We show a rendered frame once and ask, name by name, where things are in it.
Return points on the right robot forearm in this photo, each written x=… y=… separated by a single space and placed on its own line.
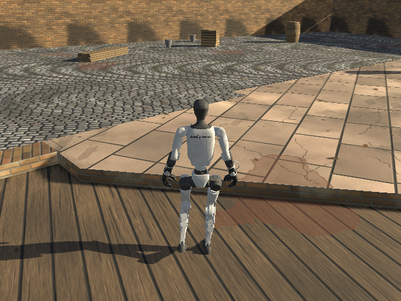
x=230 y=166

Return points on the right robot hand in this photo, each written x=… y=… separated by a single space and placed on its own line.
x=229 y=178

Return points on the left robot upper arm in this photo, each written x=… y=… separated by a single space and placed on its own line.
x=181 y=132

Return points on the left robot forearm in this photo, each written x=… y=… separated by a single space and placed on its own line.
x=169 y=165

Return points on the left robot hand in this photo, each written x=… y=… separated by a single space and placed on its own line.
x=170 y=177

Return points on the robot left shin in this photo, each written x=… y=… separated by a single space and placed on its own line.
x=183 y=223

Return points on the right robot foot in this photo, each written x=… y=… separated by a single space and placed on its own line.
x=207 y=249

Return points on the right robot upper arm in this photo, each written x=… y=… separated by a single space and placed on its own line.
x=220 y=132

